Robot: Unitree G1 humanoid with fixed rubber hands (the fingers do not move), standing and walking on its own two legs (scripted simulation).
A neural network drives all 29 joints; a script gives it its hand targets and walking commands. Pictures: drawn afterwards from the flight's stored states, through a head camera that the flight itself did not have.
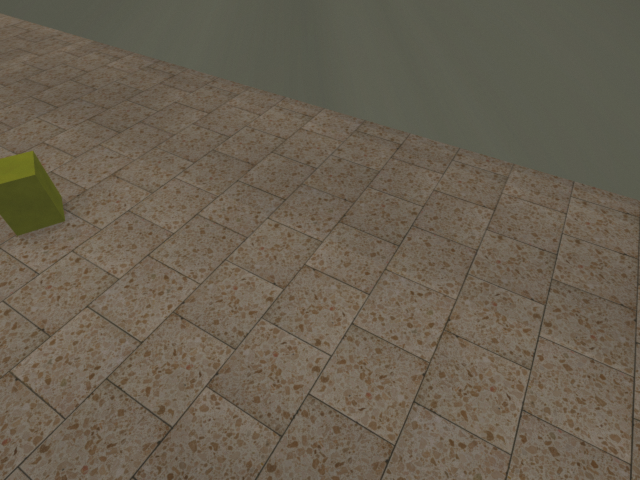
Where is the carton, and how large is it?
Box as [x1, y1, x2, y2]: [0, 151, 64, 235]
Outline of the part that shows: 32,151 0,159 0,214 17,235 64,220 61,197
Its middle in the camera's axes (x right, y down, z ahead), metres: -1.31 -0.19 +1.74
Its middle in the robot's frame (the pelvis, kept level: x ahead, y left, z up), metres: +1.40 +1.33 -0.65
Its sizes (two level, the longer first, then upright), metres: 0.201 0.196 0.266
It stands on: the floor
